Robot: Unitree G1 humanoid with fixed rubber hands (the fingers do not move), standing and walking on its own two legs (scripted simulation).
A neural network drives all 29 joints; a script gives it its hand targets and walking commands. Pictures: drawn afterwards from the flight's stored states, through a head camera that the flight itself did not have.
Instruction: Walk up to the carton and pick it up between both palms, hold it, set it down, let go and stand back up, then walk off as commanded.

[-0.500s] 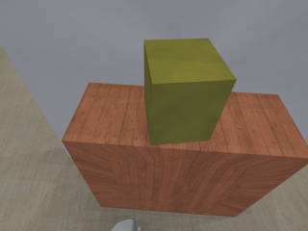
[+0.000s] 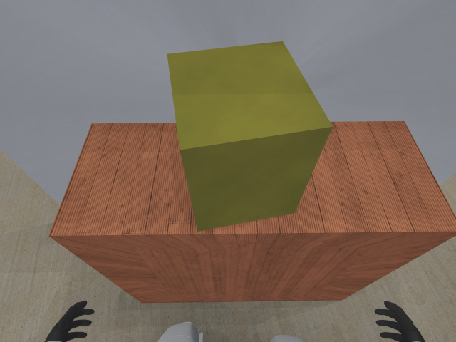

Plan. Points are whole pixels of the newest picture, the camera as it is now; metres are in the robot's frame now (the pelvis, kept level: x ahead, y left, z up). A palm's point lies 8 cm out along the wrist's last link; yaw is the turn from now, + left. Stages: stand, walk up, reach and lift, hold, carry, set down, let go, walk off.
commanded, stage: walk up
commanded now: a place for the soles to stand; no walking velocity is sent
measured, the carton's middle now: (237, 142) +0.44 +0.01 +0.08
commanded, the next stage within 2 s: none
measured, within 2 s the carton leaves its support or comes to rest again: neither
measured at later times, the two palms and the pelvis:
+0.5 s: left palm out of the picture +0.10 +0.30 -0.08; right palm out of the picture +0.11 -0.31 -0.09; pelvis +0.00 -0.01 +0.03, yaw +1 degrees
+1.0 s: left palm out of the picture +0.09 +0.38 -0.09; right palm out of the picture +0.11 -0.24 -0.10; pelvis +0.01 +0.06 +0.01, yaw +1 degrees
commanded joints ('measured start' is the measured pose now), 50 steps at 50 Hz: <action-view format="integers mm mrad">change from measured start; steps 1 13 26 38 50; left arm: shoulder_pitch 31 -75 67 24 -3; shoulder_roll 208 192 332 218 259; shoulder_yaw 39 38 90 69 68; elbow -13 56 65 -81 -59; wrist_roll -5 8 22 5 26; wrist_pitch -4 0 -16 8 -15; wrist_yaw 10 -9 39 38 0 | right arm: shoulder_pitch -37 -82 -39 141 81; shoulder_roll -216 -180 -184 -353 -204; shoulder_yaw -39 -8 -31 -113 -35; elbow -7 76 -3 -103 -81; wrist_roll -7 -12 -57 -53 0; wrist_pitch -7 -8 57 19 9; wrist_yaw -2 9 43 37 0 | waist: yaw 13 2 45 -54 -16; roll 10 -7 -97 194 -27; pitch -322 -230 -163 -175 -216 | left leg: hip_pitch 247 224 29 192 191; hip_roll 99 83 -11 273 7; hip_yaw -123 -110 -65 -580 -169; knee -133 -335 -56 -449 -180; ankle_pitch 453 248 -8 140 59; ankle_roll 65 25 13 288 25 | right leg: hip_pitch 27 82 159 -203 32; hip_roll -116 -109 -314 29 -209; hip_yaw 104 97 260 109 264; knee -159 -346 -394 355 -298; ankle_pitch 499 288 388 -236 305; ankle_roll -65 -61 -203 -57 -190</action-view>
